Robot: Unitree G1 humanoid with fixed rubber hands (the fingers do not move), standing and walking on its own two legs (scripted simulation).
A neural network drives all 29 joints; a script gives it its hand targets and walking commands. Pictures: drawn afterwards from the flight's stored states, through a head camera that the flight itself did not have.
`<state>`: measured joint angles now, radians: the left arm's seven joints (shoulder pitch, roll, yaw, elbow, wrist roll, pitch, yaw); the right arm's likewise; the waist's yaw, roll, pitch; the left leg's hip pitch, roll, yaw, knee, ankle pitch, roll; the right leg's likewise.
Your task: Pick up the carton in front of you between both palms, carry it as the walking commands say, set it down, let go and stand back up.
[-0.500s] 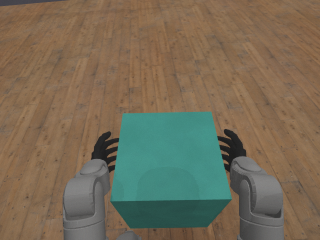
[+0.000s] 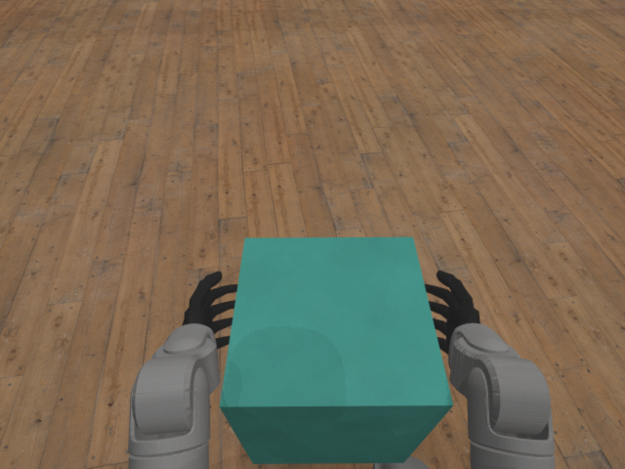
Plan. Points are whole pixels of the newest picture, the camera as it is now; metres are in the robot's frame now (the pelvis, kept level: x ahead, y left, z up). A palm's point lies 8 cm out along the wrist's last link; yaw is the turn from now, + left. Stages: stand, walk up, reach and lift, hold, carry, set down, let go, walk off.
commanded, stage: carry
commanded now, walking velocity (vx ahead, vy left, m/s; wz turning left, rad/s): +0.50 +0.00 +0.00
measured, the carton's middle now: (328, 356) +0.27 +0.00 -0.02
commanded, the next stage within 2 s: none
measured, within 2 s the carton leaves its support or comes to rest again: neither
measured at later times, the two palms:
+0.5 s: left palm (248, 136) +0.60 +0.12 +0.09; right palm (423, 135) +0.62 -0.18 +0.08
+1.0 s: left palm (246, 54) +0.94 +0.16 +0.07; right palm (376, 54) +0.94 -0.14 +0.08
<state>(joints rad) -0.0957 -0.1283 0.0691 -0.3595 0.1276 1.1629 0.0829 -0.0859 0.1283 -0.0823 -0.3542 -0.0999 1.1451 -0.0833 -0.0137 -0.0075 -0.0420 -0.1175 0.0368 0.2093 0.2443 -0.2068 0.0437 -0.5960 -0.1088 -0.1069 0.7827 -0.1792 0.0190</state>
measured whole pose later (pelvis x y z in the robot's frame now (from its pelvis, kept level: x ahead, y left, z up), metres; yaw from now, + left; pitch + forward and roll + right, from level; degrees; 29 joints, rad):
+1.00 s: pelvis +0.68 +0.01 +0.00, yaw +0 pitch +4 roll -1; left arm -0.10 -0.13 0.07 -0.40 0.12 1.17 0.09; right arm -0.09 0.13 -0.08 -0.38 -0.10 1.15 -0.09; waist -0.01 -0.01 -0.04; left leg -0.08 0.04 0.21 0.23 -0.23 0.03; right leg -0.59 -0.11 -0.12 0.71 -0.16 0.02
